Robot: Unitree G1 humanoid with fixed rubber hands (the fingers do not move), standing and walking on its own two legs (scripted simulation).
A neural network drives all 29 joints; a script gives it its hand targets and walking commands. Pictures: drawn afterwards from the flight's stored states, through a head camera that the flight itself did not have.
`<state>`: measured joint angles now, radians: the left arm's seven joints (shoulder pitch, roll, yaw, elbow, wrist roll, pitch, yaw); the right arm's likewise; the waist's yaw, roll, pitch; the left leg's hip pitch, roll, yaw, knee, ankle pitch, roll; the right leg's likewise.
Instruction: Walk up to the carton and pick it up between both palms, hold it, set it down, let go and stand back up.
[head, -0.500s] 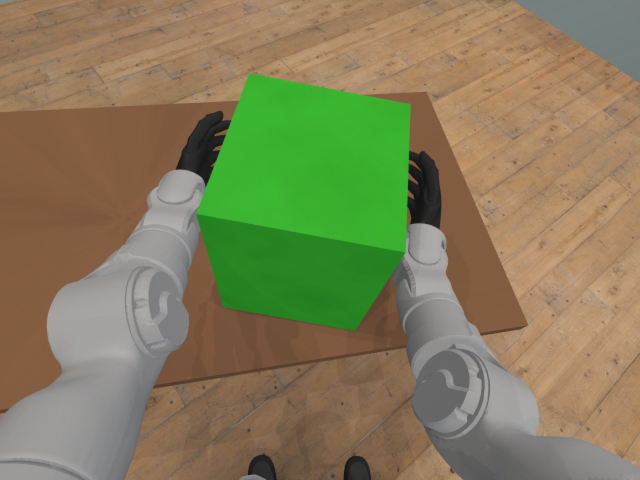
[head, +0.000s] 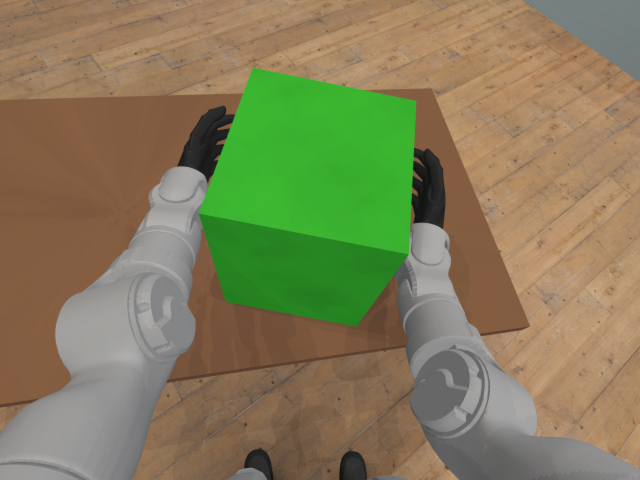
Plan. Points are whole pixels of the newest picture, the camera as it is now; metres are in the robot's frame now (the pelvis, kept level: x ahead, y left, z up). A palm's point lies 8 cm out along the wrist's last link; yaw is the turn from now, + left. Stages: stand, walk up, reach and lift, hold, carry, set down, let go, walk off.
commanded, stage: set down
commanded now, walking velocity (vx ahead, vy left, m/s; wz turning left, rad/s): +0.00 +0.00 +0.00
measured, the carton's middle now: (310, 212) +0.43 +0.01 +0.00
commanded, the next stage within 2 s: none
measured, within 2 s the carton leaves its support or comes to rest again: neither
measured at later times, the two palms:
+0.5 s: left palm (197, 168) +0.48 +0.15 +0.04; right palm (426, 215) +0.40 -0.14 +0.04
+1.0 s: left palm (204, 172) +0.49 +0.15 +0.02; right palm (417, 234) +0.40 -0.14 +0.00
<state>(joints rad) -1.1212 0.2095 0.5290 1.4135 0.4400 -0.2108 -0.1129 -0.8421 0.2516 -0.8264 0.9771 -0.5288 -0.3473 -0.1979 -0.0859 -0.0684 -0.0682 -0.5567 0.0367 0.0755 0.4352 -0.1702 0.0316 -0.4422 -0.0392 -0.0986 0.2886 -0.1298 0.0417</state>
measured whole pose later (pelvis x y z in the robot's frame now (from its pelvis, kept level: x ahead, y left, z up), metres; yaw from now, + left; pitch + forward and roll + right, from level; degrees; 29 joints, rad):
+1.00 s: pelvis +0.00 +0.00 -0.02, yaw -2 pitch +25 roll -3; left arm -1.21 0.33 0.15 1.66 -0.01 -0.27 -0.04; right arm -0.93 0.13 -0.43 1.29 -0.13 -0.30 -0.27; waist -0.16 -0.02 -0.20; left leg -0.81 0.06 0.08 0.59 -0.22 0.04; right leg -0.71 -0.03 -0.07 0.46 -0.18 0.05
